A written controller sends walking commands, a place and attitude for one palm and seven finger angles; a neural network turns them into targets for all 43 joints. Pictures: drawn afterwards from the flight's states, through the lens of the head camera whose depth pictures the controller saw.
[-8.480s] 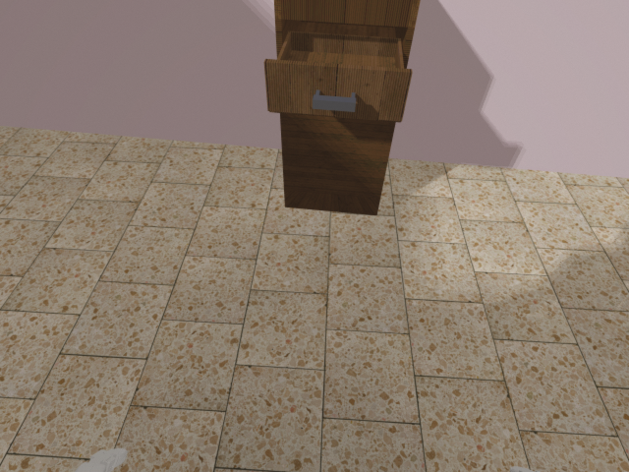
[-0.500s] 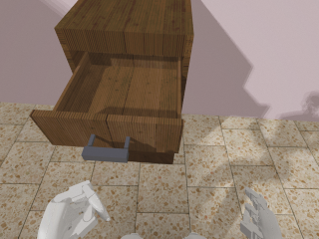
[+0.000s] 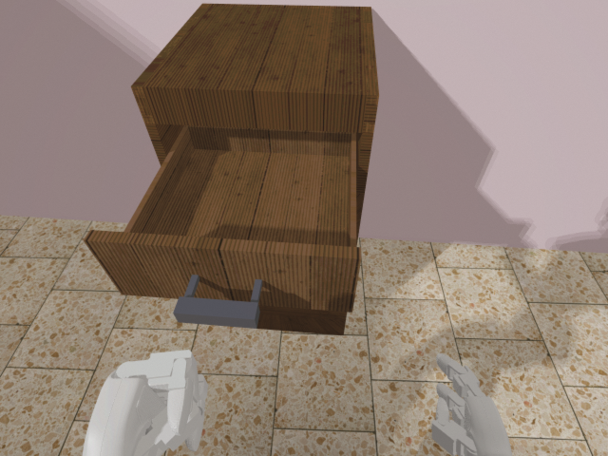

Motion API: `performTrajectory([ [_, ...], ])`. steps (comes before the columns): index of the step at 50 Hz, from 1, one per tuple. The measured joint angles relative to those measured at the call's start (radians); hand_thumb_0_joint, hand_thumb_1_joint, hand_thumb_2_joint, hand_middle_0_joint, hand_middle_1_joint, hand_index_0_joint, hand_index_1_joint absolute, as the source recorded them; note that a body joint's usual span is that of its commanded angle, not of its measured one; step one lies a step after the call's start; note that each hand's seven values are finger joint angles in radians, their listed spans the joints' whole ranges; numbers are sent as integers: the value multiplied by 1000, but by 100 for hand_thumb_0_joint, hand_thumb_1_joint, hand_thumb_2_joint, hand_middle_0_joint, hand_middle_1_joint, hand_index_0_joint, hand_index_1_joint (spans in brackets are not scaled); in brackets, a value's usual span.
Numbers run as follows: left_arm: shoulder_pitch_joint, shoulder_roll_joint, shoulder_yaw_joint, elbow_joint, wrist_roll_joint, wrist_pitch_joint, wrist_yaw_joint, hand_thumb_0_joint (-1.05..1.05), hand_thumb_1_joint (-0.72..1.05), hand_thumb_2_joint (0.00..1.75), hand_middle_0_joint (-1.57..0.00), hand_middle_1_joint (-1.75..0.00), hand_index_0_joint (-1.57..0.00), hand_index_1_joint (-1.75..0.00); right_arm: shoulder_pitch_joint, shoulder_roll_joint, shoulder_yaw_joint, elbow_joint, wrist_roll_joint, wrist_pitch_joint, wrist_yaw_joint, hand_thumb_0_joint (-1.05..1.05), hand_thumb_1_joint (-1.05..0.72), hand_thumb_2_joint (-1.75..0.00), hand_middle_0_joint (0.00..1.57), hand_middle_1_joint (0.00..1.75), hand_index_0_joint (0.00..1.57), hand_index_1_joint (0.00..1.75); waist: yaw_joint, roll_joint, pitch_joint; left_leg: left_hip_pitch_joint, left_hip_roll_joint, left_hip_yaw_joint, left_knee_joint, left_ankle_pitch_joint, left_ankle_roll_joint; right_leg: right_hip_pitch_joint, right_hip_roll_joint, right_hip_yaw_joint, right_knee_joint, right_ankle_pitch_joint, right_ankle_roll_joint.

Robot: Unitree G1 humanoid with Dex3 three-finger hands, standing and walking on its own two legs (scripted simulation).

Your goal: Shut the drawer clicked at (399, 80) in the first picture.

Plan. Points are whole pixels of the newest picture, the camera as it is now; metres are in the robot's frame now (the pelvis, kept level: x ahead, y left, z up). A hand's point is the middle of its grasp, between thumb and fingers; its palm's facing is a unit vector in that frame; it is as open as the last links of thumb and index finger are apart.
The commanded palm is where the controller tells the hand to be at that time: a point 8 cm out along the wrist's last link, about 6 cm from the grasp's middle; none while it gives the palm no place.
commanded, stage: raise the hand and make a fist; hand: left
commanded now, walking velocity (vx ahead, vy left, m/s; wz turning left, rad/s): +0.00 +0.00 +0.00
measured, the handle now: (221, 298) +0.33 +0.15 +0.02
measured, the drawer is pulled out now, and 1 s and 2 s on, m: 0.29 0.29 0.29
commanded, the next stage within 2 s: bring the fist close to the handle in 0.36 s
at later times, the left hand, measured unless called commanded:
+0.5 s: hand (206, 412) +0.15 +0.11 +0.11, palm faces +0.00 -1.00 -0.04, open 3.3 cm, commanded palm +0.11 +0.17 +0.12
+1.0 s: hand (219, 398) +0.18 +0.11 +0.07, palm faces -0.01 -1.00 -0.02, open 3.3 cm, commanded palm +0.15 +0.17 +0.07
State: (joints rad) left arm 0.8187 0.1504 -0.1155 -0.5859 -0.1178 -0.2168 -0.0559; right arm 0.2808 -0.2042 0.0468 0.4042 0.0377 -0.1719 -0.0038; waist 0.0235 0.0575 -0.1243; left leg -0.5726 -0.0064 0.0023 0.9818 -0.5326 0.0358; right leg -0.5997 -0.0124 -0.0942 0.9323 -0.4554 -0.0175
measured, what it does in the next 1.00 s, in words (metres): stands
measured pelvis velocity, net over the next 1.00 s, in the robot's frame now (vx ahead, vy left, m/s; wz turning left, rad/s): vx -0.01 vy -0.02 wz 0.00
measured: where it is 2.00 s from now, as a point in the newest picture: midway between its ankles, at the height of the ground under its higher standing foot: outside the picture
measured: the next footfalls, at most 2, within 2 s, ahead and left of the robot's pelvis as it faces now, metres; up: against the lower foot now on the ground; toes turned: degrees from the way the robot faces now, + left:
none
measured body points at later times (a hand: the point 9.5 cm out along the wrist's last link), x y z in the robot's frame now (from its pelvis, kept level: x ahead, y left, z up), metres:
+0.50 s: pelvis +0.01 -0.02 +0.01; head +0.02 -0.03 +0.46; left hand +0.15 +0.16 +0.12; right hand +0.20 -0.23 -0.05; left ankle -0.02 +0.09 -0.68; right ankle +0.01 -0.11 -0.68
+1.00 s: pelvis -0.01 -0.02 -0.01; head +0.04 -0.02 +0.44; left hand +0.17 +0.16 +0.07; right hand +0.17 -0.24 -0.07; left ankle -0.02 +0.09 -0.68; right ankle +0.01 -0.11 -0.68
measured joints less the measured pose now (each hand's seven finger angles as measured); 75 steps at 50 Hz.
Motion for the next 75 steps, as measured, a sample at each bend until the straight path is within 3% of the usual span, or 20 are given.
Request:
performTrajectory([
  [10, 4, 8, 35, 42, -13, 15, -18, 2, 90, 90, -140, -160, -140, -160, 9, -15, -21, 27, 7, -4, -16, 2, -90, -90, 20, 30, 20, 30, -13, -12, 6, 24, 6, -2, -31, 9, -12, 18, 7, -2, -21, 3, -11],
  [18, 18, 5, 54, 39, -34, -42, -24, 2, 90, 90, -140, -160, -140, -160, -1, -19, -35, 41, 5, -35, -12, 2, -90, -90, 20, 30, 20, 30, -11, -4, -3, 27, 10, -10, -36, 8, -20, 24, 11, -9, -26, -1, -18],
  [26, -13, 13, 65, 89, -37, -28, -57, 2, 90, 90, -140, -160, -140, -160, -23, -11, -26, 46, 5, -28, -20, 2, -90, -90, 20, 30, 20, 30, -6, -7, 4, 29, 11, -13, -47, 18, -25, 24, 12, -12, -32, 4, -24],
  [33, -76, 3, 92, 174, -57, -61, -63, 2, 90, 90, -140, -160, -140, -160, -27, -14, -20, 56, 0, -40, -22, 2, -90, -90, 20, 30, 20, 30, -10, -12, 12, 3, 13, -21, -37, 21, -30, 3, 14, -20, -27, 8, -28],
  [40, -123, -6, 63, 226, -37, -93, -66, 2, 90, 90, -140, -160, -140, -160, -20, -21, -27, 63, -7, -37, -16, 1, -90, -89, 20, 30, 20, 30, -22, -17, 8, -33, 11, -16, -9, 12, -27, -36, 10, -16, 3, 0, -27],
  [54, -228, -11, 58, 325, -15, -140, -14, 2, 90, 90, -140, -160, -140, -160, -17, -27, -24, 55, -21, -14, -6, 2, -90, -89, 20, 30, 20, 30, -38, -24, 7, -138, 8, -8, 69, -8, -21, -144, 5, -8, 80, -16, -24],
  [75, -399, -18, 51, 472, 5, -161, 16, 2, 90, 90, -140, -160, -140, -160, -34, -29, -23, 49, -36, 29, 7, 1, -90, -89, 20, 30, 20, 30, -50, -31, -23, -293, 8, -3, 181, -46, -16, -299, 0, -5, 187, -48, -21],
])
